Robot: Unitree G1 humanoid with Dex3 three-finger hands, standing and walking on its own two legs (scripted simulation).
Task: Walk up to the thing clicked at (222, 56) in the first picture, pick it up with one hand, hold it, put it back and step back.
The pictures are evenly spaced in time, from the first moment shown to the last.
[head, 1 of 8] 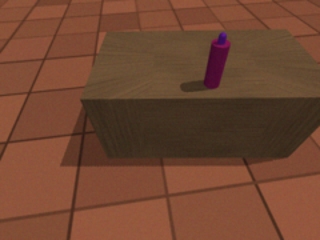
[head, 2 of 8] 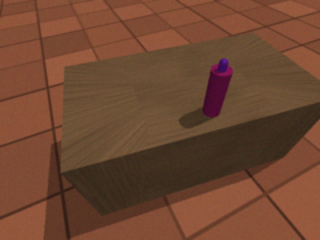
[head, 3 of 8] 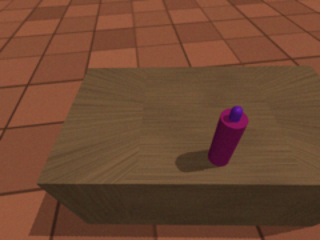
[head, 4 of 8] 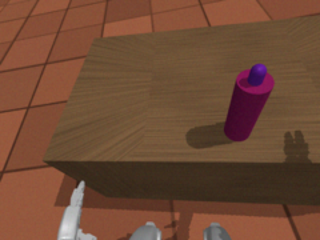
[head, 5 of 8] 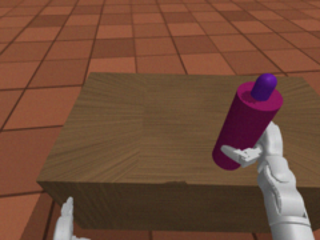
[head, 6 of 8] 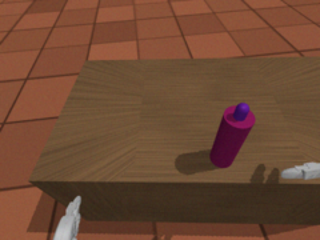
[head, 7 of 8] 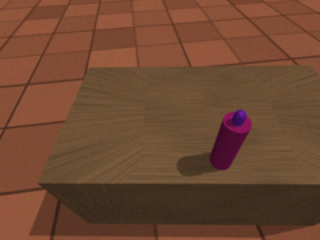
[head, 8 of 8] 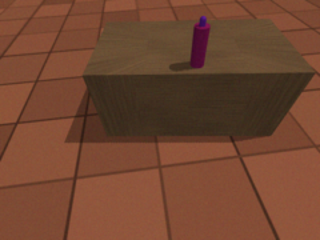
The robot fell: no
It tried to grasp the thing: yes
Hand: right
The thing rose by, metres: 0.20
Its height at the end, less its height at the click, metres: +0.00
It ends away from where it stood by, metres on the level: 0.02
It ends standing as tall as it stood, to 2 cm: yes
